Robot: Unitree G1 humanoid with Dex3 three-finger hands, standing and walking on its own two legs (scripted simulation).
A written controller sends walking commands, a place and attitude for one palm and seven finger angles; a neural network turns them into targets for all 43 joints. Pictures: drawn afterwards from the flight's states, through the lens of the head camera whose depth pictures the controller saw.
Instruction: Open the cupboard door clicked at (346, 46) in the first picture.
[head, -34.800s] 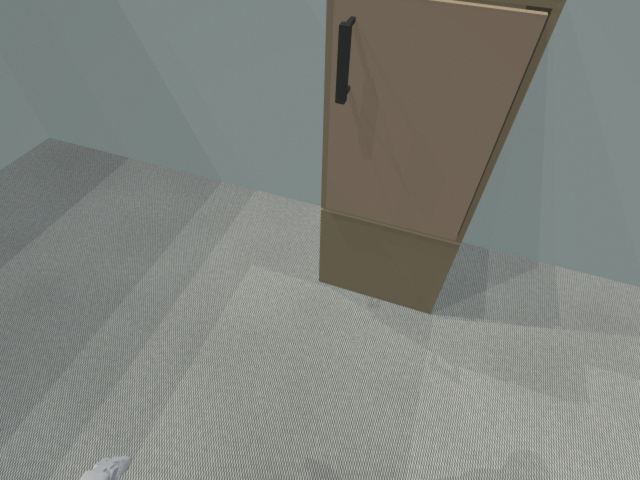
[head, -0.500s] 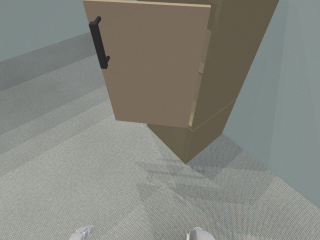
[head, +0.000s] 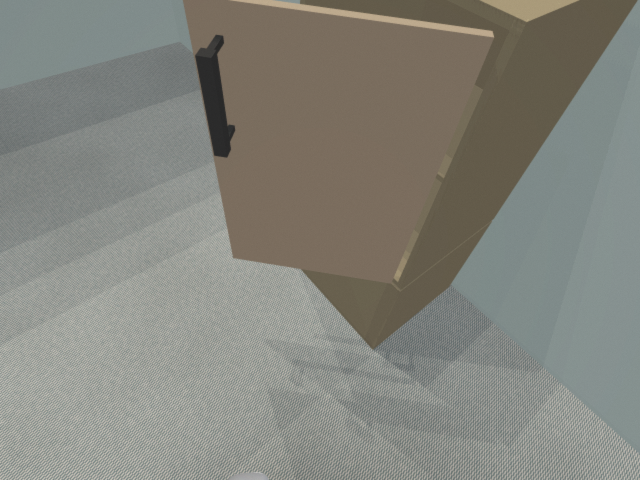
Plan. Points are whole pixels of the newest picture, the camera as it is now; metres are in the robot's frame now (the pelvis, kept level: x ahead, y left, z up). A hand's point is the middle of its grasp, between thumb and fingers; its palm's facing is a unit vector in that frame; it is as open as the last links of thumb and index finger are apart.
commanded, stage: come to a stop and stand still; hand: left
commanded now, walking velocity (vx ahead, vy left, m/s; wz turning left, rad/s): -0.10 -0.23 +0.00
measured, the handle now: (219, 99) +0.59 +0.20 +0.13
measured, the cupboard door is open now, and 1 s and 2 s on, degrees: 43 43 43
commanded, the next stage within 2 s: look again from close up in 1.08 s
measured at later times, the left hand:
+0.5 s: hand out of the picture +0.02 +0.20 -0.16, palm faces -0.05 -0.98 -0.17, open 7.4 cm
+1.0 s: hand out of the picture -0.05 +0.10 -0.17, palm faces +0.02 -0.99 -0.16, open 7.3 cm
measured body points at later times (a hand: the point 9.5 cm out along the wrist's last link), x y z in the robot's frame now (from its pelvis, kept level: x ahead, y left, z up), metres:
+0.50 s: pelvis -0.03 +0.01 +0.02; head +0.00 +0.04 +0.47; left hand +0.02 +0.25 -0.15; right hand -0.05 -0.24 -0.11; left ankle +0.03 +0.10 -0.73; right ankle -0.11 -0.17 -0.66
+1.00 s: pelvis -0.05 -0.06 +0.01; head -0.03 -0.06 +0.46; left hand -0.05 +0.15 -0.15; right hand -0.07 -0.27 -0.15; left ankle -0.06 +0.06 -0.73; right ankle -0.09 -0.14 -0.73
